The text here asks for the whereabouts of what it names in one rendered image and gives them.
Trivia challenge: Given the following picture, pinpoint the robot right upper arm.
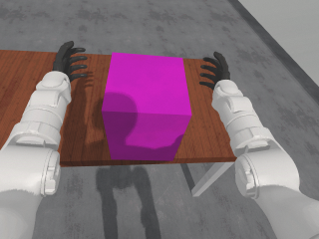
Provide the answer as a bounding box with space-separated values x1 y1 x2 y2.
234 148 319 239

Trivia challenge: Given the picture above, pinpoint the right robot hand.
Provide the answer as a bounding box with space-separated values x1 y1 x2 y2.
199 51 230 90

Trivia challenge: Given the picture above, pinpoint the table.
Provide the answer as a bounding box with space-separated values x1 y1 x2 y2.
0 50 237 197

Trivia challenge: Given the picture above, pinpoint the left robot hand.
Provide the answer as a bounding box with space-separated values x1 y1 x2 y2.
52 41 88 83

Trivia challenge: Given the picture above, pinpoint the carton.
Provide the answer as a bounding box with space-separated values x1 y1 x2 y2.
101 52 192 161

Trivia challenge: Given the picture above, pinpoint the robot left upper arm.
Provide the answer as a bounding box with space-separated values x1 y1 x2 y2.
0 145 61 239

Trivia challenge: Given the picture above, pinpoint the robot right forearm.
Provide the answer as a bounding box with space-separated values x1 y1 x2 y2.
211 80 300 187

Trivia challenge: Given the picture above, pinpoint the robot left forearm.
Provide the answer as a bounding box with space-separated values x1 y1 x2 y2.
0 71 72 154

